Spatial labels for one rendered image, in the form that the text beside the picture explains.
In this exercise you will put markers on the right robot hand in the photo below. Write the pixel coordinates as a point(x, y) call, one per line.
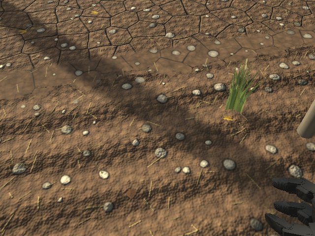
point(304, 212)

